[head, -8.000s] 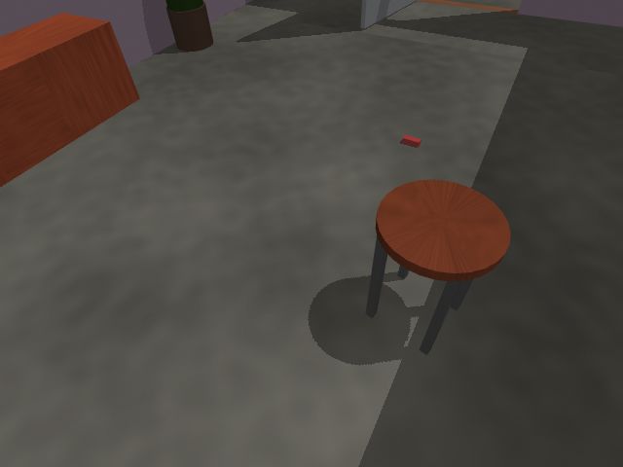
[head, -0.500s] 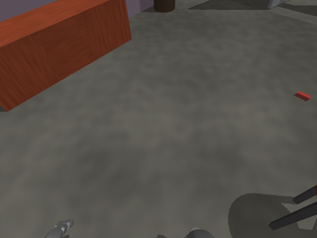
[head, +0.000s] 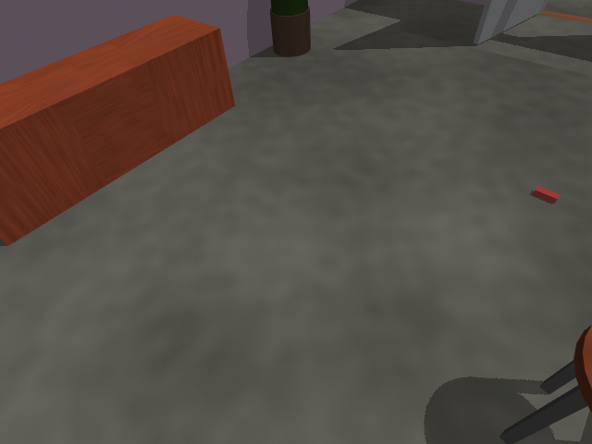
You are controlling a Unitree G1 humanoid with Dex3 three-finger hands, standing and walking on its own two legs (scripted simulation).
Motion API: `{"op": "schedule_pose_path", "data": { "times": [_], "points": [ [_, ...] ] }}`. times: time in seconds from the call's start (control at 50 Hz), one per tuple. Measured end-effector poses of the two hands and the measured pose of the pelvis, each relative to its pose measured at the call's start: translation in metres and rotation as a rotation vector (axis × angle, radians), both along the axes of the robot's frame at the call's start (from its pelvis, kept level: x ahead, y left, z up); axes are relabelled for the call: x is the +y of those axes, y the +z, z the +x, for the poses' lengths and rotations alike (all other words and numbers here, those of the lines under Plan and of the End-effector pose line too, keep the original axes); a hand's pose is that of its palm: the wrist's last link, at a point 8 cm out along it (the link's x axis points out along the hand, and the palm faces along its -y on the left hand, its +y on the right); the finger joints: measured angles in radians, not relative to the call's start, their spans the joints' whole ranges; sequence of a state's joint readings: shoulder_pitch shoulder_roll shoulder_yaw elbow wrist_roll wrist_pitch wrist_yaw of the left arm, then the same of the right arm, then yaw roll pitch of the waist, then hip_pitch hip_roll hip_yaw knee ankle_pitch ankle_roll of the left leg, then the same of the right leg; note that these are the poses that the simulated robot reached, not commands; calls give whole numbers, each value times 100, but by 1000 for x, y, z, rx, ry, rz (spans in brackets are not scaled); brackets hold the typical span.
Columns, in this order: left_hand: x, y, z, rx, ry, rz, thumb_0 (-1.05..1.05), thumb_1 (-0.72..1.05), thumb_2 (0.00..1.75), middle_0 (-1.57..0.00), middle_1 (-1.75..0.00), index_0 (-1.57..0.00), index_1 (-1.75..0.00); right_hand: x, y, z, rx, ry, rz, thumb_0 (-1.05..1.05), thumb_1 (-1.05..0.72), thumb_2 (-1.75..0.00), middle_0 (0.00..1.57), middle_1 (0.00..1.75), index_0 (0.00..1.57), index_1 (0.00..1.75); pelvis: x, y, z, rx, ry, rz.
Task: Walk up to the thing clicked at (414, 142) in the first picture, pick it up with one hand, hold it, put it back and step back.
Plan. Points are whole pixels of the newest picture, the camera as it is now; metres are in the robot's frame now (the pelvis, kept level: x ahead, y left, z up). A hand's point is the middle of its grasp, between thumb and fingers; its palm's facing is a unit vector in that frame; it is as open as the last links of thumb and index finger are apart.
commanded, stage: walk up
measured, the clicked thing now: (546, 194) +1.28 -1.08 -0.76
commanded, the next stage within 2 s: stand in 0.12 s
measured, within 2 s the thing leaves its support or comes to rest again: neither
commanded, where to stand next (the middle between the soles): +0.07 +0.01 m, yaw +2 degrees
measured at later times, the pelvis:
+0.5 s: pelvis +0.01 +0.01 +0.01, yaw +1 degrees
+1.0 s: pelvis +0.02 +0.01 +0.01, yaw +2 degrees
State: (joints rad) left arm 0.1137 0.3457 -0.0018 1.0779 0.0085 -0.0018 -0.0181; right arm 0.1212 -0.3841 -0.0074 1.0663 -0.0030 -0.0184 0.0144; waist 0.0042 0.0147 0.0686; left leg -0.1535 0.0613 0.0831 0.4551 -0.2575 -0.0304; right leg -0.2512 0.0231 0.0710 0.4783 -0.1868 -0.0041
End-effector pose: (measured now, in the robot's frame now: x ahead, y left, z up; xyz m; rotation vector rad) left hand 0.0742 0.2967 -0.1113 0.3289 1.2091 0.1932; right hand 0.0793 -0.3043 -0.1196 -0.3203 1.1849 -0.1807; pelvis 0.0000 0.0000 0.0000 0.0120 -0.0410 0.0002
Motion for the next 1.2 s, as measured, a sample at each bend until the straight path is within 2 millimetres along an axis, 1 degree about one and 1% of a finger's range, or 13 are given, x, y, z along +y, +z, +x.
{"op": "schedule_pose_path", "data": {
  "times": [0.18,0.28,0.52,0.8,0.92,1.2],
  "points": [
    [1,3,15,-15,-5,-13,1,90,90,-21,-30,-20,-30,10,3,-5,28,-22,9,0,-90,-90,20,30,20,30,5,6,5,3,2,-2],
    [5,4,19,-19,-3,-9,0,91,90,-21,-30,-20,-30,13,4,-5,43,-26,10,0,-90,-90,20,30,20,30,6,8,8,5,12,-3],
    [12,5,9,3,20,8,0,91,90,-20,-30,-20,-30,15,7,6,40,-20,10,0,-90,-90,20,30,20,30,7,9,11,5,25,-7],
    [10,3,-3,32,41,3,0,91,90,-20,-30,-20,-30,16,7,16,41,0,11,0,-90,-90,20,30,20,30,7,10,14,10,32,-8],
    [9,3,-3,33,47,3,0,91,90,-21,-30,-20,-30,16,6,16,49,4,13,0,-90,-90,20,30,20,30,6,10,16,11,37,-9],
    [8,5,4,24,50,5,0,91,90,-21,-30,-20,-30,14,5,18,58,11,10,0,-90,-90,20,30,20,30,4,10,20,15,45,-9]
  ]
}}
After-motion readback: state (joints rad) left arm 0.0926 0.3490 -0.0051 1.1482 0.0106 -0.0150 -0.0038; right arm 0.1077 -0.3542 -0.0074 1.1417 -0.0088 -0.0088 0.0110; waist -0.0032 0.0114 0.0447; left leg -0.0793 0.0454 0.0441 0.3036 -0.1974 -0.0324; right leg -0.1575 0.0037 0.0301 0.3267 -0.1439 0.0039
